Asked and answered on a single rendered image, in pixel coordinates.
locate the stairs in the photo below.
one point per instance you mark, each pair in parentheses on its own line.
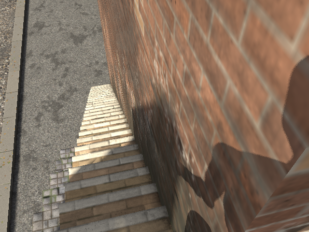
(110,188)

